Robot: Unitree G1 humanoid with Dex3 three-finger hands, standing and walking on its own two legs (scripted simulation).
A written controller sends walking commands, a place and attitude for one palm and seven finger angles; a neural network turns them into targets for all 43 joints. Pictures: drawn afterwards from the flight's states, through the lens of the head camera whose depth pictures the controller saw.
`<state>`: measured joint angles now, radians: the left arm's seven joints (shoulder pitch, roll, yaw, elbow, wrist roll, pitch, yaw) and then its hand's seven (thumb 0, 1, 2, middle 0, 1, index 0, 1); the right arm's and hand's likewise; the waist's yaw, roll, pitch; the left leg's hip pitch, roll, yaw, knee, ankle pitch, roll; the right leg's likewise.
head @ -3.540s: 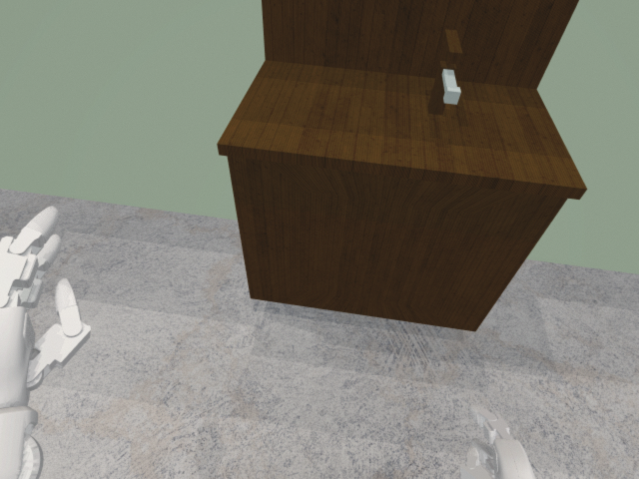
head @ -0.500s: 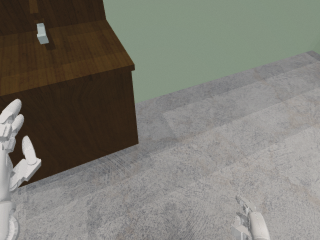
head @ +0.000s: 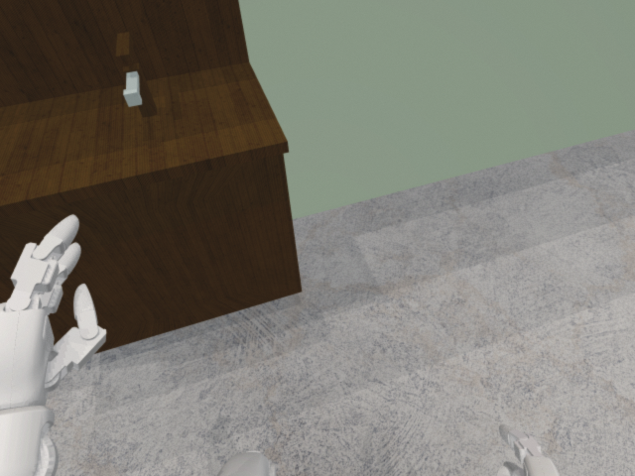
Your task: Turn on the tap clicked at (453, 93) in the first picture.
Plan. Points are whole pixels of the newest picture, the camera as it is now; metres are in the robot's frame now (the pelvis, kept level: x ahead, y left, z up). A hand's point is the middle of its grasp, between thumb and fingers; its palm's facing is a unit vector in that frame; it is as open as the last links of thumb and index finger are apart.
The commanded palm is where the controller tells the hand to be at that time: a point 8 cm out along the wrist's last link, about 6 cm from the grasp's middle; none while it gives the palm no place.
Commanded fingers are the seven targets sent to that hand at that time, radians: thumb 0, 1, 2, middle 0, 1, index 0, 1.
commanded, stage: take the last steps up to it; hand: left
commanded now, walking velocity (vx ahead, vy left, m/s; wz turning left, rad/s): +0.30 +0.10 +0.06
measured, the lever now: (132, 97) +0.81 +0.44 +0.08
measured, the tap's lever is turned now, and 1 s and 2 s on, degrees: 0 0 0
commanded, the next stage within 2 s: come to a stop and stand still in 1.72 s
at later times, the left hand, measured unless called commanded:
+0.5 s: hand (57, 261) +0.28 +0.27 +0.18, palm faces +0.40 -0.83 -0.39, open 7.5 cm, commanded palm +0.23 +0.33 +0.17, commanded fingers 0.00 0.90 0.90 -0.20 -0.30 -0.20 -0.30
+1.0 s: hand (89, 186) +0.40 +0.30 +0.18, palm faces +0.42 -0.82 -0.39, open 7.4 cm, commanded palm +0.35 +0.34 +0.17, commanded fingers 0.00 0.90 0.90 -0.20 -0.30 -0.20 -0.30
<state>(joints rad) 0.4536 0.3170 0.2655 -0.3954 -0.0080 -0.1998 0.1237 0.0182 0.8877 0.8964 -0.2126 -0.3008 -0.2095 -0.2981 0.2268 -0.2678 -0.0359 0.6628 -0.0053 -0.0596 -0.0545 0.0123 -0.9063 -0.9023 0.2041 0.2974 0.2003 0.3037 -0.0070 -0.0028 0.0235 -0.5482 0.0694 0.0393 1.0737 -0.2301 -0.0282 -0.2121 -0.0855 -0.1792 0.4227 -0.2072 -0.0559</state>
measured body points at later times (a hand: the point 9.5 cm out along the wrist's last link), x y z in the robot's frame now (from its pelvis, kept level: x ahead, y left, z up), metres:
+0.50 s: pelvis +0.07 +0.05 -0.01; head +0.07 +0.05 +0.44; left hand +0.25 +0.31 +0.20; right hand +0.23 -0.14 -0.10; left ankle +0.04 +0.16 -0.75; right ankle +0.12 -0.07 -0.71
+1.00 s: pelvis +0.19 +0.06 -0.02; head +0.20 +0.08 +0.43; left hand +0.37 +0.34 +0.20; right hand +0.35 -0.21 -0.09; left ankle +0.21 +0.18 -0.75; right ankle +0.16 -0.05 -0.74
